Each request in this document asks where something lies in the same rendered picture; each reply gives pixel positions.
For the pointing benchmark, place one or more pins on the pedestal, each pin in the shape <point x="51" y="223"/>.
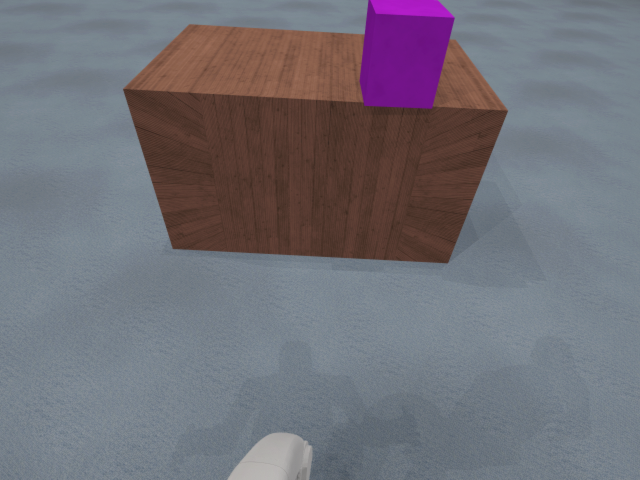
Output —
<point x="258" y="141"/>

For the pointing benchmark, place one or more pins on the carton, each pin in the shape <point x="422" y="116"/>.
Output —
<point x="405" y="44"/>

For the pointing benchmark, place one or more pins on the left robot thigh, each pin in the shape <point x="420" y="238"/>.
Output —
<point x="278" y="456"/>

